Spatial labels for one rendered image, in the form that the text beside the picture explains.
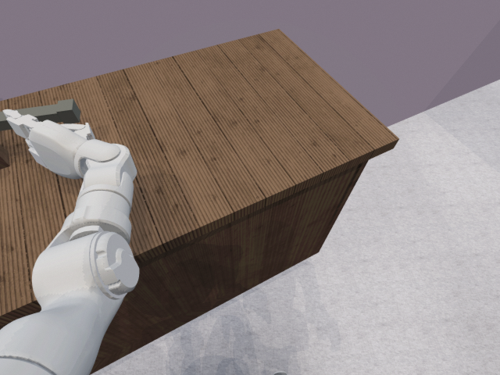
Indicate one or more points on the tap lever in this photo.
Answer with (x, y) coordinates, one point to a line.
(65, 111)

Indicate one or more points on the counter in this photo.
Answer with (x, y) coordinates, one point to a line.
(246, 152)

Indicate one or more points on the left robot forearm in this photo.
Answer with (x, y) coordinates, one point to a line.
(105, 198)

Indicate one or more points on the left robot upper arm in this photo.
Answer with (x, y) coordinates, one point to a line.
(80, 286)

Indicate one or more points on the left robot hand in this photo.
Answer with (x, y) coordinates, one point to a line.
(52, 145)

